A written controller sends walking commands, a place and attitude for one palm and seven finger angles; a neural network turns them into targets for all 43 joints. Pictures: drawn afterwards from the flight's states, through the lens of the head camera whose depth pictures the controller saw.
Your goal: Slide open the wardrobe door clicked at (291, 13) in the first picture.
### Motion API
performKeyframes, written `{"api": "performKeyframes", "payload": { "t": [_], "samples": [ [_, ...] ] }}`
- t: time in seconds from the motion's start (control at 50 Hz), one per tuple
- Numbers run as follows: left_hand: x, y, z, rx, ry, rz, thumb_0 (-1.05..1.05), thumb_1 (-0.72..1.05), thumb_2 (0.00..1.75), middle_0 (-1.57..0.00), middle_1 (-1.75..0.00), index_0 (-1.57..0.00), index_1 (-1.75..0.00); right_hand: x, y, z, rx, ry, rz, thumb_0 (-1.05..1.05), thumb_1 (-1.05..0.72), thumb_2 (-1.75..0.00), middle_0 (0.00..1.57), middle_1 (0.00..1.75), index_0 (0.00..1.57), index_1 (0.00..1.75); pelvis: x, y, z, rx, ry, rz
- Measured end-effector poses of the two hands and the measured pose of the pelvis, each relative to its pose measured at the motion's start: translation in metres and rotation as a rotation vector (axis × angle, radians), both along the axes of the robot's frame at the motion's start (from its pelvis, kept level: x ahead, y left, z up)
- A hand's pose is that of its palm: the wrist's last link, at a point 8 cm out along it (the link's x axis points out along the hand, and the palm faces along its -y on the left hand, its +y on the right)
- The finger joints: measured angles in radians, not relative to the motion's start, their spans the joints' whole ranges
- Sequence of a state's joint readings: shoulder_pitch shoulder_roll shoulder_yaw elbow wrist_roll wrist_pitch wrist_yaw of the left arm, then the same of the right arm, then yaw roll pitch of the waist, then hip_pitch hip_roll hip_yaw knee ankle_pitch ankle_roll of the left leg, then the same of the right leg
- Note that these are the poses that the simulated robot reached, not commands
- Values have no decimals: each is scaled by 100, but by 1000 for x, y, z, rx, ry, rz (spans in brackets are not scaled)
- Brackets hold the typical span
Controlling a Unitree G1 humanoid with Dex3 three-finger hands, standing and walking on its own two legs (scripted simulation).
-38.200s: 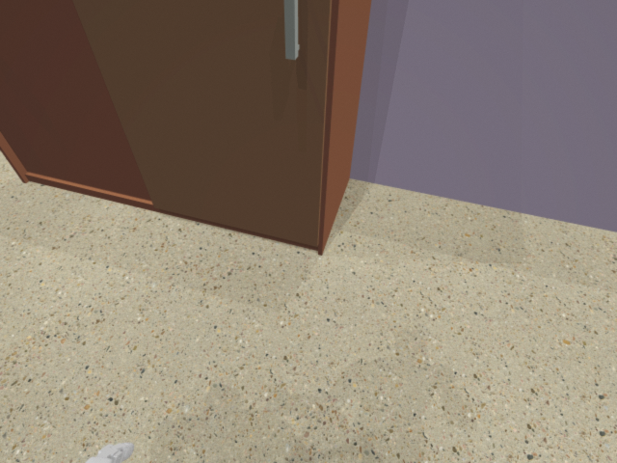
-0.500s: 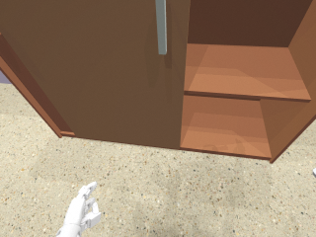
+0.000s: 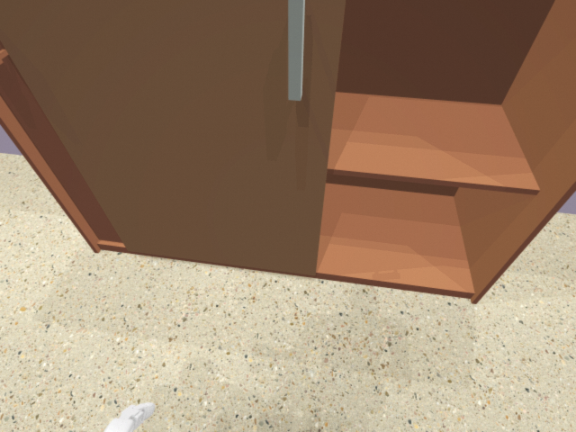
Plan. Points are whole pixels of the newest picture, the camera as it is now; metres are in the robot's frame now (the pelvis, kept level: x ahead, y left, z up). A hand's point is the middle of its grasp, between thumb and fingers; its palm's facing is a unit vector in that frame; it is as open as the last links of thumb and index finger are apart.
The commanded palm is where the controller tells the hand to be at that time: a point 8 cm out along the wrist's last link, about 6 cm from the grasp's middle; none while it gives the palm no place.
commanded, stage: let the arm hang, fingers relaxed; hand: right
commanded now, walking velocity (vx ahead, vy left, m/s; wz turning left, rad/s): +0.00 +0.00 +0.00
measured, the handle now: (297, 43) +0.76 +0.05 +0.18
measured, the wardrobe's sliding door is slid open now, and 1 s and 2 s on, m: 0.60 0.60 0.60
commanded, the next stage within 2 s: look to check the result in 0.84 s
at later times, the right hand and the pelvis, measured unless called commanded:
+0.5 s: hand out of the picture -0.02 -0.21 -0.16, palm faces +0.02 +0.97 -0.23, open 7.3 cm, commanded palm none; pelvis -0.03 -0.02 +0.01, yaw +0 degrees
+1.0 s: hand out of the picture +0.01 -0.19 -0.17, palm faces +0.02 +0.98 -0.18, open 7.3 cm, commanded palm none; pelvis +0.00 -0.01 +0.01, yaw -1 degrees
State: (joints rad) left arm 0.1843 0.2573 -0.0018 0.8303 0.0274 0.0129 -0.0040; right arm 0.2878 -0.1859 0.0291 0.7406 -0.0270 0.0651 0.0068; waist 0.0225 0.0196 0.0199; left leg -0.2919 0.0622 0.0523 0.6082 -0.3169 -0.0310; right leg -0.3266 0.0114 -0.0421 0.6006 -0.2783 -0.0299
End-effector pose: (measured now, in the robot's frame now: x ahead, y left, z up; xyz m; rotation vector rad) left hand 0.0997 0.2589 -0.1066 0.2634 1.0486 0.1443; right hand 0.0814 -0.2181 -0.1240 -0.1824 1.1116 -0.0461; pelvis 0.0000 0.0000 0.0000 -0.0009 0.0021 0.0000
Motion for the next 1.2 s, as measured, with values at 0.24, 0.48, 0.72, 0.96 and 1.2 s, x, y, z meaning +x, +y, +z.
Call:
{"api": "performKeyframes", "payload": {
  "t": [0.24, 0.48, 0.72, 0.96, 1.2],
  "samples": [
    [-121, -22, -21, -43, 322, 87, 1, 90, 90, -20, -30, -20, -29, -107, -31, -11, -59, 263, -113, -1, -95, -90, 20, 30, 21, 30, -26, -3, 6, 28, -6, -13],
    [-143, -60, -31, -120, 362, 110, 1, 90, 90, -20, -30, -20, -29, -111, -41, -8, -72, 273, -129, 0, -91, -90, 20, 30, 20, 30, -29, -16, 8, 18, -4, -8],
    [-113, -51, -25, -85, 316, 106, 2, 91, 90, -20, -30, -20, -29, -92, -17, -14, -10, 253, -119, 1, -92, -90, 20, 30, 20, 30, -20, -16, 10, 11, 5, -9],
    [-81, -42, -22, -68, 308, 89, 1, 92, 90, -20, -30, -20, -29, -81, -17, -12, -16, 288, -128, 0, -91, -90, 20, 30, 20, 30, 0, -13, 12, 11, 13, -11],
    [-53, -38, -21, -63, 292, 78, 1, 92, 90, -20, -30, -20, -29, -49, -15, -10, -21, 258, -121, 0, -91, -90, 20, 30, 20, 30, 19, -10, 14, 7, 4, -9]
  ]
}}
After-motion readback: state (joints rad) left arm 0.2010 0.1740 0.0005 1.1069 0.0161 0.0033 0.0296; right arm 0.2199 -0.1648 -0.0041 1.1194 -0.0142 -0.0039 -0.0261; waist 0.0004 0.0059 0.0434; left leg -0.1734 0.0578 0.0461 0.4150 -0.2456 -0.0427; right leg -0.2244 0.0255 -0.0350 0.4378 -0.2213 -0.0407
